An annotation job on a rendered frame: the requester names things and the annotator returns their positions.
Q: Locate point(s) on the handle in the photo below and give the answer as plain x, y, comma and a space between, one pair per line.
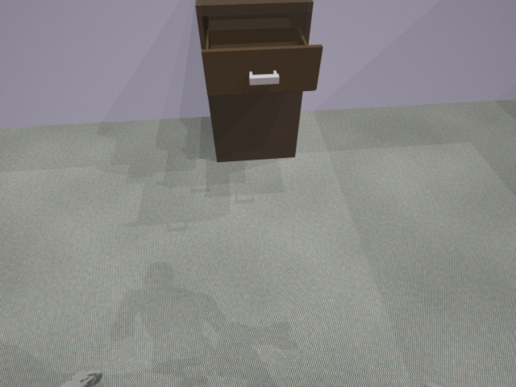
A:
264, 79

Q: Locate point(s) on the cabinet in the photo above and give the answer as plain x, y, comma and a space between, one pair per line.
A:
254, 126

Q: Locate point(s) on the drawer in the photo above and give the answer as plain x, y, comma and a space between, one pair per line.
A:
231, 54

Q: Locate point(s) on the robot left hand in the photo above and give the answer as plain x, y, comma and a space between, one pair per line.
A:
84, 379

